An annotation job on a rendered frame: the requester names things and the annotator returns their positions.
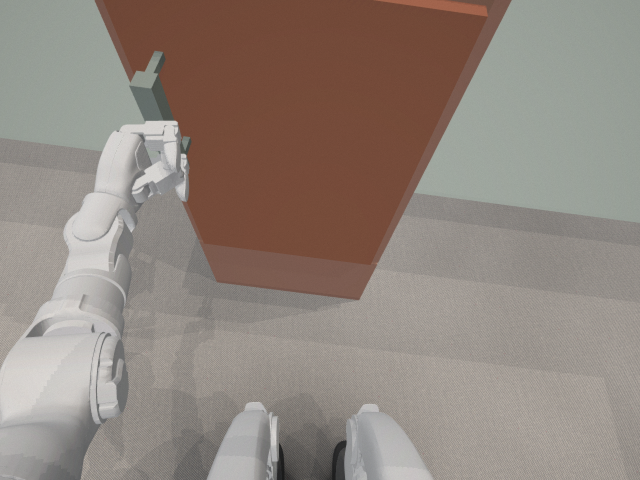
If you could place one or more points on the cupboard door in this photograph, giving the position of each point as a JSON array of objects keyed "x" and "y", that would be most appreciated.
[{"x": 308, "y": 118}]

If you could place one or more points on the left robot forearm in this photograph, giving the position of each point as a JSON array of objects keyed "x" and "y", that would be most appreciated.
[{"x": 92, "y": 290}]

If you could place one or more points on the right robot thigh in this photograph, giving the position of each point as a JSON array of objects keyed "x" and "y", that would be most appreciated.
[{"x": 377, "y": 443}]

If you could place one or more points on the robot left upper arm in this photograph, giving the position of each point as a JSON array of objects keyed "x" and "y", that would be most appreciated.
[{"x": 56, "y": 392}]

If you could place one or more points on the handle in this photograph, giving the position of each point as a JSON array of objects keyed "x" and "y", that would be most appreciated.
[{"x": 149, "y": 94}]

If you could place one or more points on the robot thigh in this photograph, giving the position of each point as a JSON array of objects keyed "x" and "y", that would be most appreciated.
[
  {"x": 377, "y": 443},
  {"x": 251, "y": 442}
]

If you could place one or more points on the left robot thigh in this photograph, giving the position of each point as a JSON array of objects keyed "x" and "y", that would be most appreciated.
[{"x": 251, "y": 442}]

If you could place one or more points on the left robot hand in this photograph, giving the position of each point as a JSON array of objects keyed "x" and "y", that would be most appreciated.
[{"x": 126, "y": 170}]

